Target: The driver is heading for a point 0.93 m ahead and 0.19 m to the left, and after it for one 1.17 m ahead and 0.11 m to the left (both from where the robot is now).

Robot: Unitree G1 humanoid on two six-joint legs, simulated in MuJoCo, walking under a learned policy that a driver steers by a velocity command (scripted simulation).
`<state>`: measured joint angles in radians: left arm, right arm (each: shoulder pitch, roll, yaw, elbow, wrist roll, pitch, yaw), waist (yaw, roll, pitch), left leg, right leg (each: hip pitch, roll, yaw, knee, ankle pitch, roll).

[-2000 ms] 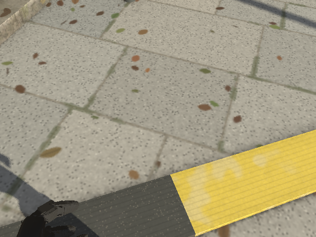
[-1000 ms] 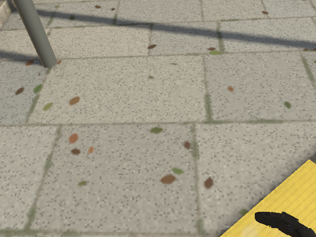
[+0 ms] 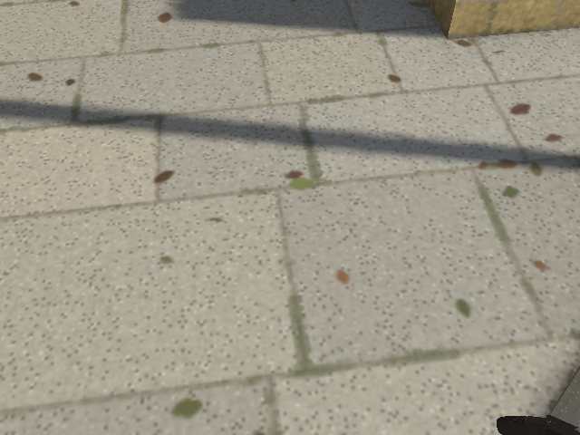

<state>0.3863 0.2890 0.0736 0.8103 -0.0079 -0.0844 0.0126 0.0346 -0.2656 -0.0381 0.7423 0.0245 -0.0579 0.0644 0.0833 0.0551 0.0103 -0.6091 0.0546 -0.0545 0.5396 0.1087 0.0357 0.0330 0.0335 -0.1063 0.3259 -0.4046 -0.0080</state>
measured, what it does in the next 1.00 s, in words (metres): goes down, turning left: left foot 0.03 m lower, then right foot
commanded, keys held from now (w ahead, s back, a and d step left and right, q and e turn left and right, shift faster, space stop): w+q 0.48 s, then w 0.46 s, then w+e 0.06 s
